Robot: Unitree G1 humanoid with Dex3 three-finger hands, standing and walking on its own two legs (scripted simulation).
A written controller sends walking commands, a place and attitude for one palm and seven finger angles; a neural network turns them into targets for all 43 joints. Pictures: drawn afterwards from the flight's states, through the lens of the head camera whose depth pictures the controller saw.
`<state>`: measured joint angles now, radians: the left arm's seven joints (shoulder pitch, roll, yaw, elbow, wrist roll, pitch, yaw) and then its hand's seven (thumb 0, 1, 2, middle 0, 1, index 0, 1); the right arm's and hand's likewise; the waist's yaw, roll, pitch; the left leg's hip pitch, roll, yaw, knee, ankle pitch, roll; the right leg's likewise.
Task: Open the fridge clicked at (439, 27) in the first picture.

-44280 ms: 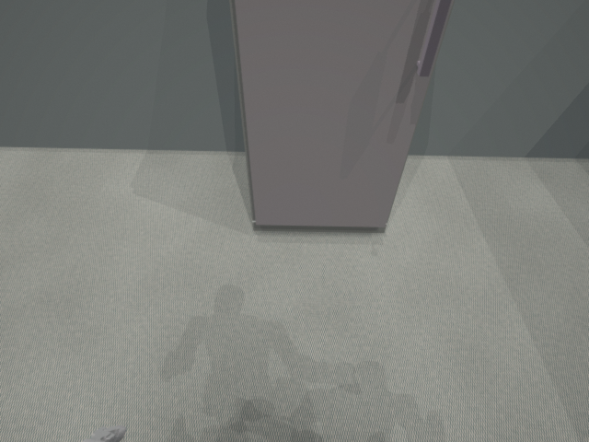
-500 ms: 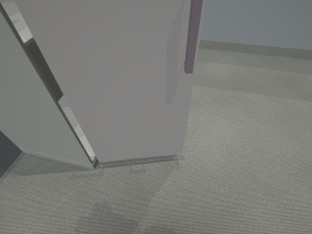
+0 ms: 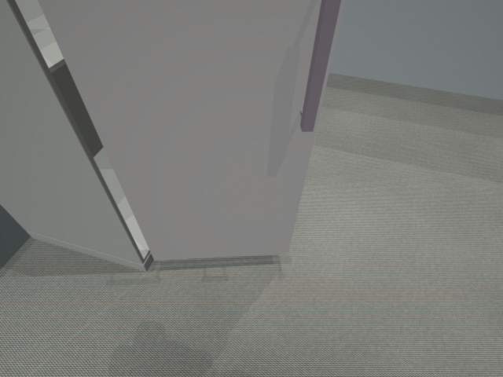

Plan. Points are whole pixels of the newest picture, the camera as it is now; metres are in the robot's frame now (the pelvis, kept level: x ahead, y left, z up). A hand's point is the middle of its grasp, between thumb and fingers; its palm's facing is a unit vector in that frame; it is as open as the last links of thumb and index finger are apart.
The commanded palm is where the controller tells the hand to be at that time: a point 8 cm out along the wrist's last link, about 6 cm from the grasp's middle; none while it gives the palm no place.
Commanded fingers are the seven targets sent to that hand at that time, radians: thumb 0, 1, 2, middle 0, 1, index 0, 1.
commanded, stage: let the arm hang, fingers relaxed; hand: right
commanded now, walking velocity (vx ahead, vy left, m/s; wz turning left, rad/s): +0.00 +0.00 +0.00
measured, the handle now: (316, 59) +0.68 -0.09 +0.19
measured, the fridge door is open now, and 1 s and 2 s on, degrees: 69 69 69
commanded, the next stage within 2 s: look to check the result in 0.28 s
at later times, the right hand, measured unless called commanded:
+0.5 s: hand out of the picture +0.00 -0.17 -0.18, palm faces +0.01 +0.98 -0.18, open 7.4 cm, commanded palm none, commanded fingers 0.00 -0.90 -0.90 0.20 0.30 0.20 0.30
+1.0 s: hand out of the picture +0.02 -0.18 -0.18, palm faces +0.00 +0.98 -0.18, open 7.4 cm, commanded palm none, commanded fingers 0.00 -0.90 -0.90 0.20 0.30 0.20 0.30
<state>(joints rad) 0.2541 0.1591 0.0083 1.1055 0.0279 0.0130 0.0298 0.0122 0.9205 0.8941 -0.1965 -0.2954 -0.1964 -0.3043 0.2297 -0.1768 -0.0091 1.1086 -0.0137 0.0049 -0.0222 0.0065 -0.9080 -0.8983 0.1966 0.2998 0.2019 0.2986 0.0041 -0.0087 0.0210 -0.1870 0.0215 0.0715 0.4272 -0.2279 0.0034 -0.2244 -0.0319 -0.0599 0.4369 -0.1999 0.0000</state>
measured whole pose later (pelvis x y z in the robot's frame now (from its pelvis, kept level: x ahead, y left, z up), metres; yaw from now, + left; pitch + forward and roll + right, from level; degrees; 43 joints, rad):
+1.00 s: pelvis +0.01 -0.01 +0.00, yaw +1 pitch -1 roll +0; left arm 0.26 0.14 0.01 1.14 0.02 0.01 0.04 0.01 0.91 0.89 -0.20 -0.30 -0.20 -0.30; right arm 0.25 -0.15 -0.01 1.14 -0.02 0.00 -0.03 0.01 -0.91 -0.90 0.20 0.30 0.20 0.30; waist 0.01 0.01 0.04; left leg -0.17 0.03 0.05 0.41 -0.22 -0.01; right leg -0.20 -0.03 -0.08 0.42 -0.21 -0.01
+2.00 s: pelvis +0.01 +0.00 +0.00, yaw +1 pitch -1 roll +0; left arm 0.25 0.14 0.01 1.15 0.02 0.00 0.04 0.01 0.91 0.89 -0.20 -0.30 -0.20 -0.30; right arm 0.26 -0.15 -0.01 1.15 -0.01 -0.01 -0.03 0.01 -0.91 -0.90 0.20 0.30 0.20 0.30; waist 0.00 0.01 0.04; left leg -0.15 0.02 0.05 0.39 -0.22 0.00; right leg -0.18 -0.03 -0.08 0.40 -0.20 0.00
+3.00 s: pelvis +0.01 +0.00 +0.00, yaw +1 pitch -1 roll +0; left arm 0.26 0.13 0.01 1.15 0.02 0.00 0.04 0.01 0.91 0.89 -0.20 -0.30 -0.20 -0.30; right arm 0.26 -0.15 -0.01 1.15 -0.01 -0.01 -0.03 0.01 -0.91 -0.90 0.20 0.30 0.20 0.30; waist 0.00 0.01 0.04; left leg -0.15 0.01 0.05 0.38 -0.22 0.00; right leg -0.18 -0.04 -0.08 0.40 -0.21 0.00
